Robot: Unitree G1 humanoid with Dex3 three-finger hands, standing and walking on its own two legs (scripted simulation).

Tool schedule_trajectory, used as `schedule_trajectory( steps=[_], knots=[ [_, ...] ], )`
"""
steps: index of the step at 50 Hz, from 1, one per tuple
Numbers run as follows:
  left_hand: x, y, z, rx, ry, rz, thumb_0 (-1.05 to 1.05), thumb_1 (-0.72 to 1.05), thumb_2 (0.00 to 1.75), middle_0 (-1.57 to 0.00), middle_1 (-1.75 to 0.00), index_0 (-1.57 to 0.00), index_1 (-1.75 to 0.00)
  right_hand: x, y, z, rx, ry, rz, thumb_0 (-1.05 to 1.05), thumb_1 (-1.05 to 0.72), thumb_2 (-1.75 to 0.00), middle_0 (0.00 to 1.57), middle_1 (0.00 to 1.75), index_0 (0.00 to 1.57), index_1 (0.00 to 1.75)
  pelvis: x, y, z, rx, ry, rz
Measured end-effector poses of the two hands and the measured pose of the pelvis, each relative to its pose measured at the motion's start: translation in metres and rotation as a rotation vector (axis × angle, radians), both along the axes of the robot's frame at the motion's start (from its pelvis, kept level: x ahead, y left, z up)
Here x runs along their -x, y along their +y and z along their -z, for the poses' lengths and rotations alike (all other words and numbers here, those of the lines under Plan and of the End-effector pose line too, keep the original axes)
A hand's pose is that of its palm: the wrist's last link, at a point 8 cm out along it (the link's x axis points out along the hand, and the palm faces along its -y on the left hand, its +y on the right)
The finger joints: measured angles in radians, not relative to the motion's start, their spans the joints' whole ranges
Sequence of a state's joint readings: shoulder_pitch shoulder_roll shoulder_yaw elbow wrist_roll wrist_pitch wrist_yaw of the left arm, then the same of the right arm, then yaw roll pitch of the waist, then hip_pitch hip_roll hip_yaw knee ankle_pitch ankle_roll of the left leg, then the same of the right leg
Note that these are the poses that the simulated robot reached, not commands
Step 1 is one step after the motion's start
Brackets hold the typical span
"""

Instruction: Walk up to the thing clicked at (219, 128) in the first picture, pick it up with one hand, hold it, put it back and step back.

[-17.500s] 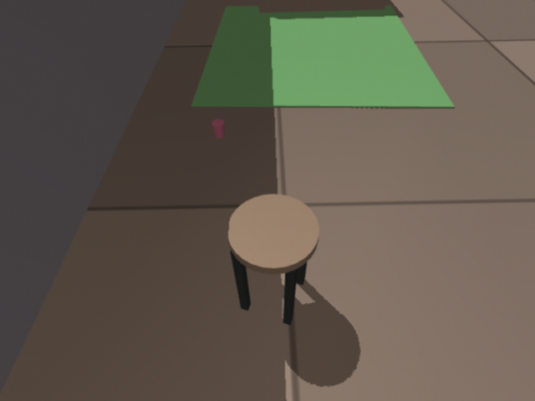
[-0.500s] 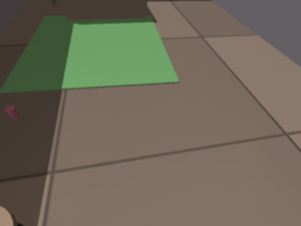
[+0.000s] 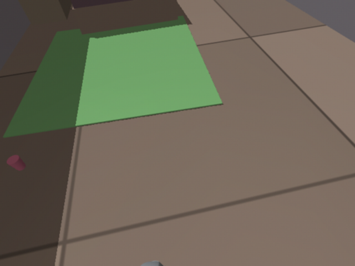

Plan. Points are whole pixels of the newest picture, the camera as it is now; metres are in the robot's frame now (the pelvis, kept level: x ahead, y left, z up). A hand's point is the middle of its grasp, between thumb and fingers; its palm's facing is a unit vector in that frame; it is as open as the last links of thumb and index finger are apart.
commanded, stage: walk up
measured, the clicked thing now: (17, 163) +0.89 +1.20 -0.72
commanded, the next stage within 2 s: none
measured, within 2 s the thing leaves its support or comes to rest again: neither
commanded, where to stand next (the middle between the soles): +0.65 +0.03 m, yaw +0 degrees
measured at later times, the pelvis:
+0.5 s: pelvis +0.22 +0.04 +0.00, yaw -1 degrees
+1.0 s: pelvis +0.41 +0.02 -0.01, yaw +1 degrees
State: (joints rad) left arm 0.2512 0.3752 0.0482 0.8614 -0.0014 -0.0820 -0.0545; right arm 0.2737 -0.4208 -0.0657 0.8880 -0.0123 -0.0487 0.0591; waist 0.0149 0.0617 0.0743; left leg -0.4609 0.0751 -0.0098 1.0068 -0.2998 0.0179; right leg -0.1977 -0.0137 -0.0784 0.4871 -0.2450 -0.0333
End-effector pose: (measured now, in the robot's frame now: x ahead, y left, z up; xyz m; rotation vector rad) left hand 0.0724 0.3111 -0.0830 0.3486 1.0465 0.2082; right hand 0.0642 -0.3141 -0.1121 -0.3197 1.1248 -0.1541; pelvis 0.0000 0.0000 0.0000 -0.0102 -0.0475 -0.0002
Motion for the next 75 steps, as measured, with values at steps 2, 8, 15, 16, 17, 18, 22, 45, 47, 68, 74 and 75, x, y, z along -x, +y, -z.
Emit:
schedule_trajectory(
  steps=[2,8,15,16,17,18,22,45,47,68,74,75],
  knots=[
    [-0.006,0.004,0.003,0.005,0.027,-0.008,0.01,0.90,0.90,-0.20,-0.30,-0.21,-0.30,-0.026,0.000,-0.007,0.011,-0.008,-0.016,0.01,-0.91,-0.90,0.20,0.30,0.20,0.30,-0.018,0.002,-0.001,0.008,0.008,-0.002],
    [-0.029,0.028,0.027,0.030,0.103,-0.048,0.01,0.90,0.90,-0.20,-0.31,-0.21,-0.30,-0.105,0.012,-0.019,0.066,-0.013,-0.063,0.01,-0.91,-0.90,0.20,0.30,0.20,0.30,-0.079,0.018,0.007,0.031,0.016,-0.014],
    [-0.088,0.052,0.052,0.041,0.194,-0.037,0.01,0.90,0.90,-0.20,-0.30,-0.20,-0.30,-0.178,0.038,-0.030,0.098,-0.112,-0.037,0.01,-0.91,-0.90,0.20,0.30,0.20,0.30,-0.144,0.041,0.014,0.002,0.004,0.002],
    [-0.099,0.052,0.050,0.044,0.191,-0.028,0.01,0.90,0.90,-0.20,-0.30,-0.20,-0.30,-0.183,0.041,-0.033,0.096,-0.115,-0.028,0.01,-0.91,-0.90,0.20,0.30,0.20,0.30,-0.152,0.042,0.011,-0.001,0.003,0.006],
    [-0.111,0.053,0.048,0.046,0.185,-0.020,0.01,0.90,0.90,-0.20,-0.30,-0.20,-0.30,-0.187,0.043,-0.036,0.093,-0.114,-0.020,0.01,-0.91,-0.90,0.20,0.30,0.20,0.30,-0.160,0.043,0.008,-0.004,0.003,0.010],
    [-0.123,0.053,0.045,0.049,0.178,-0.013,0.01,0.90,0.90,-0.20,-0.30,-0.20,-0.30,-0.190,0.044,-0.037,0.091,-0.110,-0.013,0.01,-0.91,-0.90,0.20,0.30,0.20,0.30,-0.168,0.043,0.005,-0.006,0.003,0.014],
    [-0.168,0.052,0.034,0.051,0.153,0.016,0.01,0.90,0.90,-0.20,-0.30,-0.20,-0.30,-0.201,0.045,-0.038,0.080,-0.074,0.002,0.01,-0.90,-0.90,0.20,0.30,0.20,0.30,-0.199,0.044,-0.001,-0.011,0.003,0.021],
    [-0.355,0.013,0.003,-0.015,0.037,0.000,0.01,0.90,0.90,-0.20,-0.30,-0.21,-0.30,-0.377,0.008,-0.003,0.009,0.009,-0.030,0.01,-0.91,-0.90,0.20,0.30,0.20,0.30,-0.375,0.007,0.001,-0.003,0.009,-0.005],
    [-0.360,0.019,0.009,-0.005,0.054,-0.013,0.01,0.90,0.90,-0.20,-0.30,-0.21,-0.30,-0.396,0.012,-0.007,0.022,0.006,-0.042,0.01,-0.91,-0.90,0.20,0.30,0.20,0.30,-0.389,0.011,0.002,0.004,0.010,-0.009],
    [-0.521,0.031,0.026,0.006,0.103,0.037,0.01,0.90,0.90,-0.20,-0.30,-0.20,-0.30,-0.487,0.019,-0.012,0.074,0.042,0.038,0.01,-0.90,-0.90,0.20,0.30,0.20,0.30,-0.523,0.025,0.006,-0.024,0.002,0.007],
    [-0.557,0.010,0.026,-0.045,0.052,0.026,0.01,0.90,0.90,-0.20,-0.30,-0.20,-0.30,-0.521,0.007,0.024,0.034,0.079,0.050,0.01,-0.91,-0.90,0.20,0.30,0.20,0.30,-0.547,0.006,0.021,-0.016,-0.004,0.006],
    [-0.561,0.007,0.024,-0.043,0.047,0.025,0.01,0.90,0.90,-0.20,-0.30,-0.20,-0.30,-0.528,0.008,0.027,0.027,0.081,0.045,0.01,-0.91,-0.90,0.20,0.30,0.20,0.30,-0.548,0.005,0.020,-0.017,-0.004,0.004]
  ],
)
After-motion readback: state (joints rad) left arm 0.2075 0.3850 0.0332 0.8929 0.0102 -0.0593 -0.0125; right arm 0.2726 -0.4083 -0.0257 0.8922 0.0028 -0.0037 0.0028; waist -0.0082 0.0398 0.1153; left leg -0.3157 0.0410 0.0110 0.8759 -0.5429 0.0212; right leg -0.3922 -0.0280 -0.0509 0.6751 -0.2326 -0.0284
